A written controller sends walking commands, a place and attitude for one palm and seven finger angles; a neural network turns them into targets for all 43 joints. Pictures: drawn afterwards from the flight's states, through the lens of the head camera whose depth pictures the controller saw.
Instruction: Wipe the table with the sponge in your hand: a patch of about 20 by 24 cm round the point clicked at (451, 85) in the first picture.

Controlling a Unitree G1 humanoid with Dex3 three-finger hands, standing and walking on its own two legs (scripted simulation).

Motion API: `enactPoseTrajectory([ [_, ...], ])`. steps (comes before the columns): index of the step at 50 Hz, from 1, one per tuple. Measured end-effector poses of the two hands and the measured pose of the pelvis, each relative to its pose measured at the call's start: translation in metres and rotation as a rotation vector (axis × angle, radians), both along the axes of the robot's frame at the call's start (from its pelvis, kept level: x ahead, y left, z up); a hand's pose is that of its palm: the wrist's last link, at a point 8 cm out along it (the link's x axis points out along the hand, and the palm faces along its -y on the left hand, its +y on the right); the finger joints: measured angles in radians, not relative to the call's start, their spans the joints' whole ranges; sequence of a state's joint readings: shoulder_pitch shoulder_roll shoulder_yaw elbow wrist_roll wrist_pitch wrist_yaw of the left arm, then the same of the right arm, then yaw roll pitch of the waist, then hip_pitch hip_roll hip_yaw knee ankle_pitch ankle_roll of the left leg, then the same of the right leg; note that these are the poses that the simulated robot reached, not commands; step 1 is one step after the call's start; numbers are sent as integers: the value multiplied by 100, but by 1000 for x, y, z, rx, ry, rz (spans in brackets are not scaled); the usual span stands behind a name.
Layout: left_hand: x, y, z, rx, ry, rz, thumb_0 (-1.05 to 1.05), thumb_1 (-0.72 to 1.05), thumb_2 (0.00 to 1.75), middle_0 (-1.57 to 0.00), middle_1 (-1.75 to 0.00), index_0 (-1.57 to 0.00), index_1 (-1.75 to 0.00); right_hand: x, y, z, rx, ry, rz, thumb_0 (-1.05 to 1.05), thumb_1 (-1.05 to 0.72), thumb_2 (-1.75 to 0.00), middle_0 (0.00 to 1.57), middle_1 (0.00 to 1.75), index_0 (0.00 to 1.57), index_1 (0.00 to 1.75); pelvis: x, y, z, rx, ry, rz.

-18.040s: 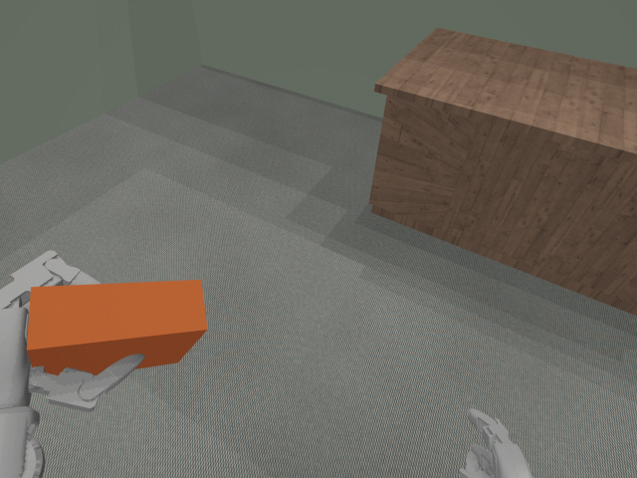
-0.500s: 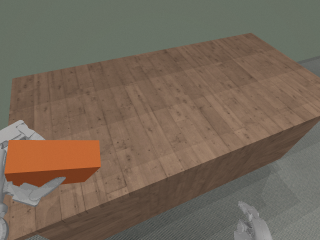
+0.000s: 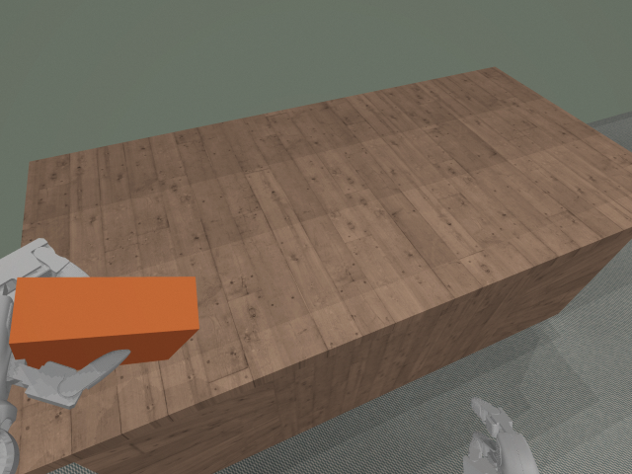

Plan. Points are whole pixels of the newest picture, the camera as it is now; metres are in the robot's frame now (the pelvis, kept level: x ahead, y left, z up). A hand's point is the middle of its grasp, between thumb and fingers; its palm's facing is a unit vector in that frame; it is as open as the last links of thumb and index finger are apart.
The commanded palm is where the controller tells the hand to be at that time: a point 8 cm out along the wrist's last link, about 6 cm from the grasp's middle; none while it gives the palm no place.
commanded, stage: shuffle to correct the standing spot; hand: left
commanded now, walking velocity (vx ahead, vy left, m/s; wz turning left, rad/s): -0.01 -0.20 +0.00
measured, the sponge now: (134, 325) +0.23 +0.20 +0.14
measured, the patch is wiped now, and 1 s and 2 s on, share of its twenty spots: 0.00 0.00 0.00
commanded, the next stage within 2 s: come to a stop and stand still in 0.36 s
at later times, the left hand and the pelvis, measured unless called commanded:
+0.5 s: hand (76, 316) +0.22 +0.24 +0.16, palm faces +0.30 -0.86 -0.42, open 9.2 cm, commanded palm +0.17 +0.28 +0.18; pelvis +0.01 +0.00 +0.00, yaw +0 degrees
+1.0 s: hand out of the picture +0.24 +0.32 +0.17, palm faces +0.38 -0.85 -0.37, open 9.2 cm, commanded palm +0.18 +0.34 +0.18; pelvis +0.01 +0.07 +0.01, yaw -1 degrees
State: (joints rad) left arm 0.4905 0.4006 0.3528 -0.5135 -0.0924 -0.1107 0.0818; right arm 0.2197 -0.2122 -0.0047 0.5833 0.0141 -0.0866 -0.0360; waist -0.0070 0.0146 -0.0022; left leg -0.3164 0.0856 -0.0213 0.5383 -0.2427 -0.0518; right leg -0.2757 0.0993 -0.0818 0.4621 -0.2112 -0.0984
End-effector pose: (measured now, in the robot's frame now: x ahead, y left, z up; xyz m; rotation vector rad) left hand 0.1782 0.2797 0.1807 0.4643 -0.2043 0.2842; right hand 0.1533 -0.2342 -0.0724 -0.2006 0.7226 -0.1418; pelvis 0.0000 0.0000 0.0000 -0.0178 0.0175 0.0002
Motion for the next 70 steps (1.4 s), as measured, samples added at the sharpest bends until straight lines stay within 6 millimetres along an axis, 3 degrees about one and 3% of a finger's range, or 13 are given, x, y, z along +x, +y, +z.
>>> enactPoseTrajectory([
  [25, 10, 2, -2, 5, 16, -8, -1, -43, 105, -82, -139, -83, -140, 4, 2, 1, 2, 10, -4, 1, -90, -90, 20, 30, 20, 30, 6, 1, 1, -1, 6, -6],
  [28, 24, 24, 19, 149, -65, -13, -1, -43, 105, -82, -139, -83, -139, 1, 4, -1, -22, 22, 41, 1, -90, -90, 20, 30, 20, 30, 2, -2, 1, 4, 3, -4],
  [31, 31, 43, 21, 111, -103, 40, -1, -43, 105, -82, -139, -83, -140, -3, 4, 1, -12, 7, 54, 1, -90, -90, 20, 30, 20, 30, -1, 4, 1, 5, -3, -25],
  [35, 26, 27, 5, 50, -62, -21, -1, -42, 105, -81, -140, -82, -140, -8, 6, 4, -11, -25, 21, 1, -90, -90, 20, 30, 20, 30, 0, 19, 2, 11, -12, -39],
  [39, 18, 21, -8, 20, -9, -92, -1, -42, 106, -81, -140, -82, -140, -11, 18, 5, -30, -14, -10, 1, -90, -90, 20, 30, 20, 30, 5, 32, 3, 8, -14, -33],
  [48, 20, 76, 1, 17, -93, 27, -1, -43, 106, -82, -140, -82, -140, 10, 71, 12, -18, -25, 57, 1, -90, -90, 20, 30, 20, 30, 11, 59, 7, 3, -22, -20],
  [56, 21, 84, -1, -23, -118, -9, -1, -43, 106, -81, -140, -82, -140, 38, 111, 26, 6, -107, 117, 1, -90, -90, 20, 30, 20, 30, 13, 80, 7, -2, -22, -15],
  [62, 15, 97, 0, -7, -115, 0, -1, -43, 106, -81, -140, -82, -140, 41, 123, 30, 0, -114, 131, 1, -90, -90, 20, 30, 20, 30, 11, 87, 7, -5, -23, -10],
  [70, 8, 103, -4, -24, -109, 29, -1, -43, 106, -81, -140, -82, -140, 25, 117, 23, -20, -56, 119, 1, -90, -90, 20, 30, 20, 30, 6, 91, 8, -9, -25, -4],
])
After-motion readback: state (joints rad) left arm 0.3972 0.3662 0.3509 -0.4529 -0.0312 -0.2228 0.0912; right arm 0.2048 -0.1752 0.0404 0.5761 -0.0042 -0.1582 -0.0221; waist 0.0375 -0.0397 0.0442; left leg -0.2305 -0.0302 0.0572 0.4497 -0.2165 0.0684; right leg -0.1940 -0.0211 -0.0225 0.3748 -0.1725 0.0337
